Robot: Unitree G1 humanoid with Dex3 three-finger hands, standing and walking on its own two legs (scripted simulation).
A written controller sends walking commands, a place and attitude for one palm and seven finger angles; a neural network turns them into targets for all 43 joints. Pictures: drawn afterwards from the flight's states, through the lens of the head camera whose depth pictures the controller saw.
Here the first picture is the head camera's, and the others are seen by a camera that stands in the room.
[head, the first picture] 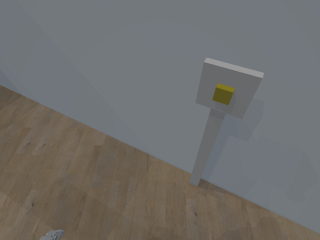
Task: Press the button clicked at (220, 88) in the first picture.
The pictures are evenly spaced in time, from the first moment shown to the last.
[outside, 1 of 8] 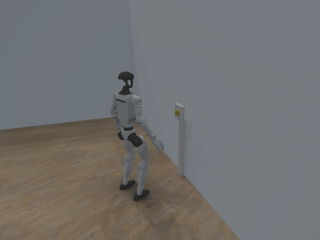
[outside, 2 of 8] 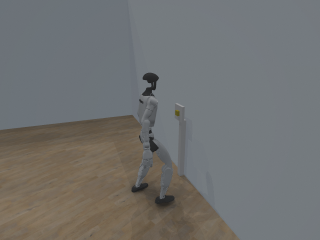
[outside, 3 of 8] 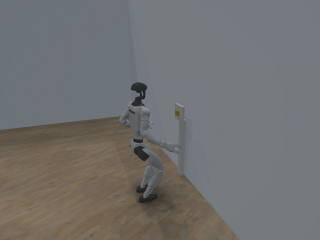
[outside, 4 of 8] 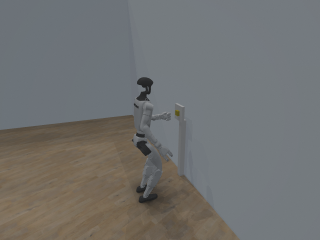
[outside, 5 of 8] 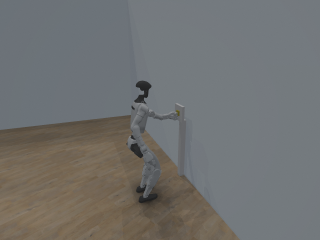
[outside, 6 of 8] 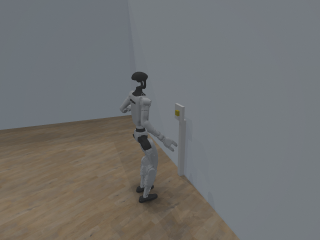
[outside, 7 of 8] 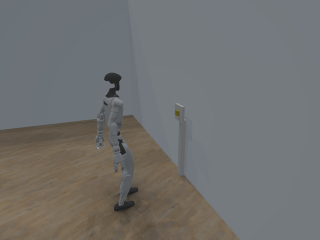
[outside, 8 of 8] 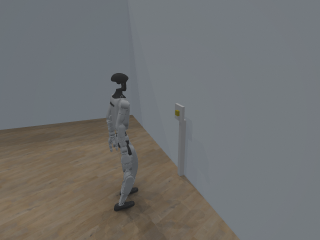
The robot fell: no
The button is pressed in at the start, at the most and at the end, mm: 0 14 0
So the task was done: yes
